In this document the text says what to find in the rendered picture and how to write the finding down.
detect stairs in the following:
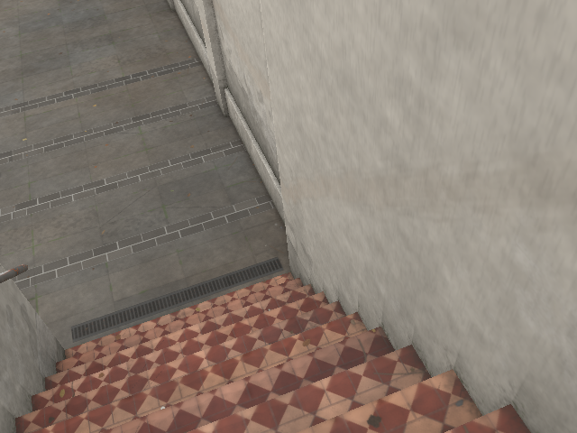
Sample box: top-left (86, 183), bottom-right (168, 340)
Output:
top-left (15, 272), bottom-right (531, 433)

